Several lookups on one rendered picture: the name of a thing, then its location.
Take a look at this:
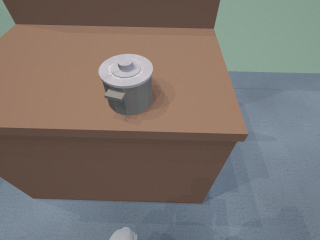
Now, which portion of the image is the robot left thigh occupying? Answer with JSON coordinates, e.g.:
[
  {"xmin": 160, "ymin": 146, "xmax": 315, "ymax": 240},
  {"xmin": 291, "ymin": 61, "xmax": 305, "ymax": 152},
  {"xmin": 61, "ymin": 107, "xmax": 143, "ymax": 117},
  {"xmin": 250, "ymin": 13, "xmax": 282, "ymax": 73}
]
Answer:
[{"xmin": 109, "ymin": 228, "xmax": 138, "ymax": 240}]

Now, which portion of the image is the knob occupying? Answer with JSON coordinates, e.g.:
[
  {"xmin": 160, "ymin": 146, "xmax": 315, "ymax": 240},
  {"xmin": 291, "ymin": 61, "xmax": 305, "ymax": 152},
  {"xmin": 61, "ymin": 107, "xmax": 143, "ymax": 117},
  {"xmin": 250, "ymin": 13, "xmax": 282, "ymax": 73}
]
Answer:
[{"xmin": 117, "ymin": 57, "xmax": 133, "ymax": 70}]

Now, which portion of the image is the pot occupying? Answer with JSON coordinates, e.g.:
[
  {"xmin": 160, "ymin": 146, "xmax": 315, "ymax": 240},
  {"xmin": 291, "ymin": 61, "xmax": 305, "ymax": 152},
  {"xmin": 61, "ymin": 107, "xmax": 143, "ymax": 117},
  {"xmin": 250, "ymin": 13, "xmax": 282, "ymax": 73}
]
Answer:
[{"xmin": 103, "ymin": 77, "xmax": 153, "ymax": 115}]

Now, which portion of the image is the lid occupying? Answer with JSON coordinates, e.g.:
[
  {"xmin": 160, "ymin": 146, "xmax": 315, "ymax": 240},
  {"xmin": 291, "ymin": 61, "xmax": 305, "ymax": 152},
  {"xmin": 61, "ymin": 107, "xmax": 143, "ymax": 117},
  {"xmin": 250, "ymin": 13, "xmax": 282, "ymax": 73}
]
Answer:
[{"xmin": 98, "ymin": 54, "xmax": 153, "ymax": 89}]

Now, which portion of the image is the table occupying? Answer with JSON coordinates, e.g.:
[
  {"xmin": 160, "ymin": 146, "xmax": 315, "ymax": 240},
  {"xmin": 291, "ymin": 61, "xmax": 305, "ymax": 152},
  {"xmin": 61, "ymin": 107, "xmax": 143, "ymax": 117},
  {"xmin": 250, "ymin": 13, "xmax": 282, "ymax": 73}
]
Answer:
[{"xmin": 0, "ymin": 0, "xmax": 248, "ymax": 204}]

